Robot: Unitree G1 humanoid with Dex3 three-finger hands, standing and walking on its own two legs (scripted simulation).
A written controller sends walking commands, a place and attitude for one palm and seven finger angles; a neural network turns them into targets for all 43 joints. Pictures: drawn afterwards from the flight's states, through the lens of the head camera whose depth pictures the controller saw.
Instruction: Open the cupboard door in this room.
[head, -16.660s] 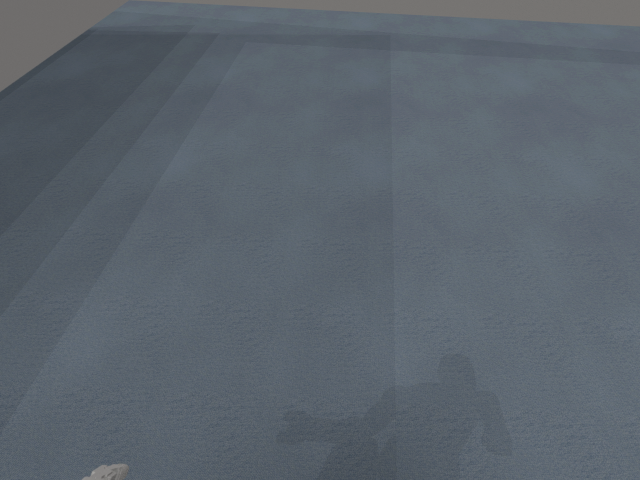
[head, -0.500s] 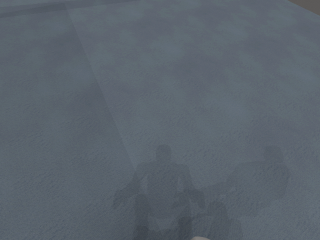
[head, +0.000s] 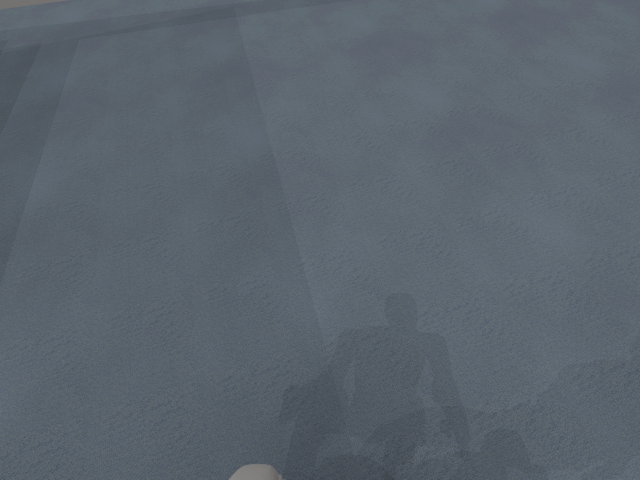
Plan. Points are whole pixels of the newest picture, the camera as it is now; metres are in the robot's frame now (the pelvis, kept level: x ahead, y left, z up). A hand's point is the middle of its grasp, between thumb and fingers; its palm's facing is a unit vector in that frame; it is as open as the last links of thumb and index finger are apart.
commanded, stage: turn or walk to find it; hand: left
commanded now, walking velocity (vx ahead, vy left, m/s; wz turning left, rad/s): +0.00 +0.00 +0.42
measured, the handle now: out of the picture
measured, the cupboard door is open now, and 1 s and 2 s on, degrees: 0 0 0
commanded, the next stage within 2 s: stand and wait in 0.84 s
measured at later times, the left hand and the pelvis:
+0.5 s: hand out of the picture +0.03 +0.25 -0.16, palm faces +0.22 -0.94 -0.26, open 7.3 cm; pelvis -0.02 +0.02 +0.00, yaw +11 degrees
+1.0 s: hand out of the picture -0.11 +0.22 -0.19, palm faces +0.46 -0.86 -0.22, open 7.3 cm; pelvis -0.06 +0.03 -0.02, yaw +26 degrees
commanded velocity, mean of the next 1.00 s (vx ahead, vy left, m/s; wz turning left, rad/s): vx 0.00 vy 0.00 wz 0.42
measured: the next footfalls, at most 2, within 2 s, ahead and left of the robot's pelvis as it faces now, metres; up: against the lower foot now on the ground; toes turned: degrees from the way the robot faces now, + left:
left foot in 0.14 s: +0.01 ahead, +0.15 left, +0.00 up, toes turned +8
right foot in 0.56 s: +0.05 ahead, -0.09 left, +0.00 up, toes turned +9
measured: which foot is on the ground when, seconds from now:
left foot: up 0.00-0.12, down 0.14-0.56, up 0.58-0.98, down 1.00-1.00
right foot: down 0.00-0.14, up 0.16-0.54, down 0.56-1.00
